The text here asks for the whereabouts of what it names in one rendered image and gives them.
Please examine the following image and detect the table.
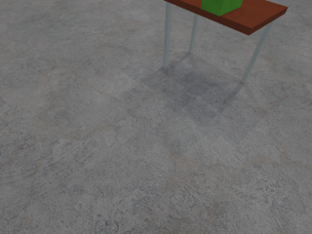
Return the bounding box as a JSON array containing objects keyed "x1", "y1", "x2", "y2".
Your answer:
[{"x1": 163, "y1": 0, "x2": 288, "y2": 83}]

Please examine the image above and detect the carton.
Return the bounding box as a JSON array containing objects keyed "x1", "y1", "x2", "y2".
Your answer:
[{"x1": 200, "y1": 0, "x2": 243, "y2": 17}]

